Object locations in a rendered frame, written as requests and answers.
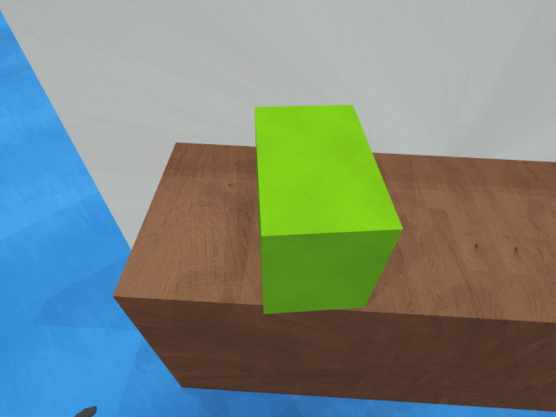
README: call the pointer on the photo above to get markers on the pedestal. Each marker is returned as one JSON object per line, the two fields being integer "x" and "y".
{"x": 464, "y": 312}

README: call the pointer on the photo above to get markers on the carton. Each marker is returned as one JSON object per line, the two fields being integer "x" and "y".
{"x": 327, "y": 223}

